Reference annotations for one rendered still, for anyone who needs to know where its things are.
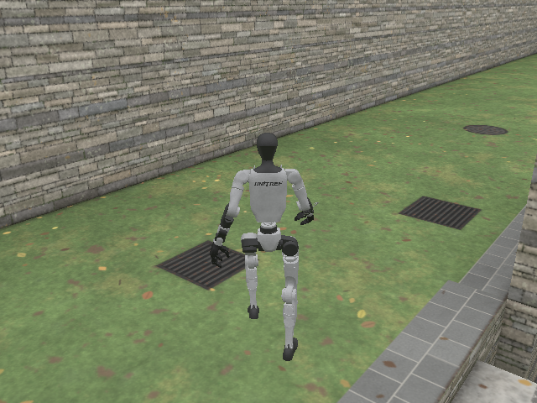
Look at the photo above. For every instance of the right robot hand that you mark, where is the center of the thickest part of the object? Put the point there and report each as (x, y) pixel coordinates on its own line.
(301, 215)

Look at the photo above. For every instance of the robot right upper arm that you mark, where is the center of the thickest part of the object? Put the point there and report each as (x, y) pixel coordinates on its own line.
(293, 176)

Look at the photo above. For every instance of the right robot forearm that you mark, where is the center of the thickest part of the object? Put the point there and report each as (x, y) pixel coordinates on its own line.
(309, 212)

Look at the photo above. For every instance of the left robot hand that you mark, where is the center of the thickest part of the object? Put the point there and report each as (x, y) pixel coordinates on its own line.
(214, 254)

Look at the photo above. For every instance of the left robot forearm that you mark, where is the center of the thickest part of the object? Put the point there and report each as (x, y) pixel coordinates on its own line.
(223, 228)

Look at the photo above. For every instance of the robot left foot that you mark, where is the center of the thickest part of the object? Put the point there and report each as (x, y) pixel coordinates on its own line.
(253, 313)

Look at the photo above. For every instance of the robot right foot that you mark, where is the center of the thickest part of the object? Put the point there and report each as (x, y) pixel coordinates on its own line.
(289, 353)

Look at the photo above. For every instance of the robot left upper arm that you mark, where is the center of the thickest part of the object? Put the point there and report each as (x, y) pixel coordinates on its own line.
(241, 178)

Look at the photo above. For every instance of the robot foot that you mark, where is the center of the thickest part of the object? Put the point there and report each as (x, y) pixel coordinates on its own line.
(289, 353)
(253, 313)

